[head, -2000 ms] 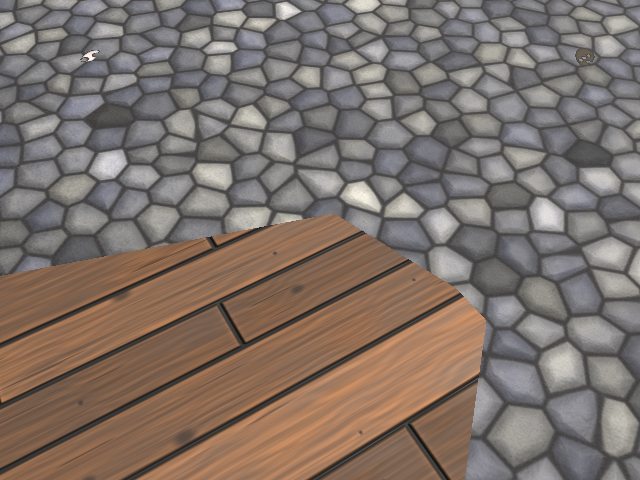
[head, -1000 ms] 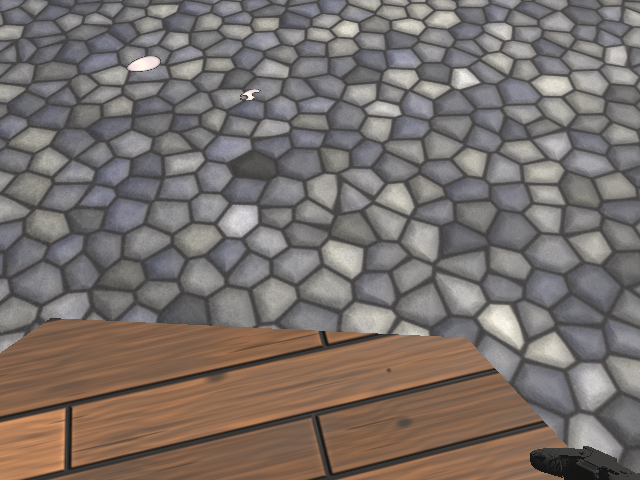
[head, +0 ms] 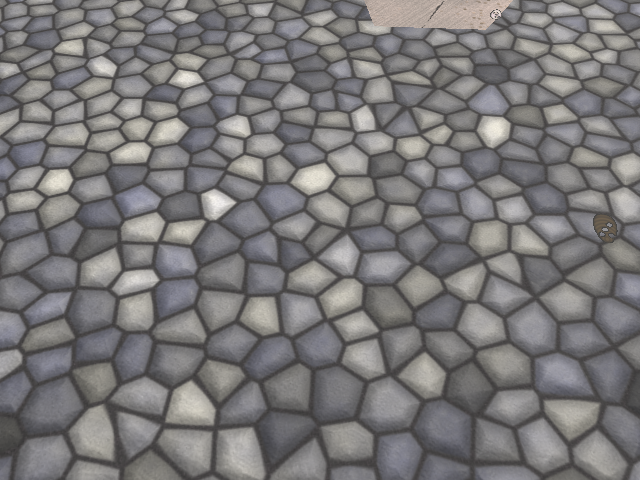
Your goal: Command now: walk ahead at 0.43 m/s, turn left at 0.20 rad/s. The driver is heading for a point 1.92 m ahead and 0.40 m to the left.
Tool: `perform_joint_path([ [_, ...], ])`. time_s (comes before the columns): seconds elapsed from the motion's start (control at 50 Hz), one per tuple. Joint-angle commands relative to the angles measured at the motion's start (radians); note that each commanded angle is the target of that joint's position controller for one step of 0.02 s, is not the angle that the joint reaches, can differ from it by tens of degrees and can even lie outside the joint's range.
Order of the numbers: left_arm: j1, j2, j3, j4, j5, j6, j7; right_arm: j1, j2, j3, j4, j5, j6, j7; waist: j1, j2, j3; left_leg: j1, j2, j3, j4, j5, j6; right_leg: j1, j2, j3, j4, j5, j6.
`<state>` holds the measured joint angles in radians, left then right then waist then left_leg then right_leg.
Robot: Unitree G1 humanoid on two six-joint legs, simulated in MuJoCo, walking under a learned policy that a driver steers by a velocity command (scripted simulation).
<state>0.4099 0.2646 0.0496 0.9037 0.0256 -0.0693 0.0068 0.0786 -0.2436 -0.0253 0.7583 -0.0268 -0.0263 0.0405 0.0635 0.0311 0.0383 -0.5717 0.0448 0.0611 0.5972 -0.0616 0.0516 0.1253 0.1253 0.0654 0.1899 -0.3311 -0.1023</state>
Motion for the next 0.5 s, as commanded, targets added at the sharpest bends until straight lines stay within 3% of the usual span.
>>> perform_joint_path([
  [0.02,0.005,0.152,0.026,-0.018,0.013,-0.009,0.017,0.062,-0.108,-0.033,-0.033,0.001,-0.026,-0.009,-0.074,-0.099,-0.022,0.170,-0.092,0.030,-0.049,-0.091,0.062,-0.004,-0.296,-0.002,0.220,1.098,-0.036],
  [0.04,-0.012,0.159,0.026,-0.017,0.008,-0.006,0.018,0.204,-0.116,-0.040,0.015,-0.006,-0.037,-0.019,-0.139,-0.079,-0.091,0.323,-0.122,0.041,-0.130,-0.014,0.081,-0.026,-0.261,-0.040,0.410,1.141,-0.012],
  [0.06,-0.020,0.150,0.019,-0.036,-0.005,-0.013,0.021,0.342,-0.160,-0.053,0.048,-0.024,-0.048,-0.028,-0.194,-0.052,-0.179,0.568,-0.007,-0.083,-0.129,0.146,0.123,-0.199,-0.224,-0.062,0.651,0.892,0.014],
  [0.08,0.089,0.064,0.001,-0.071,-0.050,-0.016,0.016,0.394,-0.305,-0.092,0.042,-0.035,-0.045,-0.033,-0.145,0.209,-0.336,0.891,0.333,-0.561,-0.092,0.549,0.330,-0.562,-0.036,-0.134,1.126,0.148,0.086],
  [0.1,0.064,0.134,0.015,-0.062,-0.012,-0.011,0.020,0.365,-0.248,-0.085,0.045,0.029,-0.034,-0.021,-0.130,0.100,-0.400,0.876,0.348,-0.694,-0.165,0.805,0.367,-0.633,-0.011,-0.021,1.222,-0.184,0.084],
  [0.12,-0.009,0.122,0.012,-0.081,-0.006,-0.007,0.019,0.272,-0.222,-0.078,0.030,0.043,-0.032,-0.020,-0.097,0.044,-0.265,0.747,0.313,-0.530,-0.163,0.787,0.343,-0.679,-0.081,0.018,1.229,-0.114,0.088],
  [0.14,-0.065,0.117,0.006,-0.091,0.000,-0.009,0.015,0.214,-0.158,-0.063,0.018,0.038,-0.028,-0.020,-0.092,-0.018,-0.160,0.626,0.257,-0.435,-0.204,0.738,0.304,-0.698,-0.116,0.008,1.169,-0.072,0.091],
  [0.18,-0.100,0.110,0.006,-0.113,0.016,0.022,0.007,0.190,-0.117,-0.047,0.030,0.043,-0.015,-0.029,-0.050,-0.034,-0.065,0.433,0.157,-0.337,-0.281,0.648,0.232,-0.637,-0.152,-0.006,1.055,-0.039,0.106],
  [0.2,-0.067,0.093,0.002,-0.114,0.015,0.040,0.006,0.197,-0.141,-0.052,0.034,0.035,-0.017,-0.030,-0.033,0.019,-0.064,0.391,0.158,-0.322,-0.277,0.719,0.248,-0.604,-0.151,-0.009,1.017,-0.050,0.119],
  [0.26,-0.074,0.075,-0.003,-0.121,0.010,0.061,0.010,0.198,-0.175,-0.065,0.033,0.023,-0.016,-0.030,-0.020,0.002,-0.111,0.370,0.100,-0.270,-0.266,0.724,0.223,-0.599,-0.140,-0.033,0.921,-0.007,0.148],
  [0.3,-0.127,0.080,-0.003,-0.143,0.010,0.069,0.011,0.218,-0.187,-0.069,0.031,0.023,-0.006,-0.034,-0.035,0.016,-0.127,0.375,0.082,-0.282,-0.261,0.674,0.198,-0.624,-0.140,-0.038,0.861,0.040,0.159],
  [0.42,-0.278,0.094,-0.001,-0.196,0.000,0.094,0.020,0.266,-0.197,-0.083,0.019,0.019,0.032,-0.049,-0.093,0.056,-0.091,0.428,0.076,-0.423,-0.270,0.275,0.147,-0.705,-0.146,0.000,0.737,0.078,0.166],
  [0.5,-0.323,0.101,-0.005,-0.217,-0.013,0.085,0.029,0.281,-0.205,-0.091,0.009,0.007,0.048,-0.054,-0.112,0.074,-0.071,0.476,0.084,-0.506,-0.223,0.286,0.163,-0.690,-0.116,0.019,0.640,0.003,0.152],
])
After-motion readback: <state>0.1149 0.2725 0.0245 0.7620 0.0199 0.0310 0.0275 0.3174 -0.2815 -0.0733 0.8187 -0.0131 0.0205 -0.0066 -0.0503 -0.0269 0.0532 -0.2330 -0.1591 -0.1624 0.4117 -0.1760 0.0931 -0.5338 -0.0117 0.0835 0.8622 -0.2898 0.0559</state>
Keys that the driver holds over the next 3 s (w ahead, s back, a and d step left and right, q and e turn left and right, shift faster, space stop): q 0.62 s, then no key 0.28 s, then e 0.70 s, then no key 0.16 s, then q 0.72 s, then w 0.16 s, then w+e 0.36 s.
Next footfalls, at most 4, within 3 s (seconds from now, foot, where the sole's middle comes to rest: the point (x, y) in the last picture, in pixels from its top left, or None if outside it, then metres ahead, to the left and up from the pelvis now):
0.06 left None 0.20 0.10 -0.77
0.66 right None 0.29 -0.07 -0.77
1.04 left None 0.16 0.11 -0.77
1.36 right None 0.24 -0.10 -0.77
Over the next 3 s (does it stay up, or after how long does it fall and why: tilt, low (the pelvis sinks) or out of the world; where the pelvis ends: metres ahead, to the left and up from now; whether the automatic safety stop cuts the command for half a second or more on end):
stays up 0.32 0.05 0.00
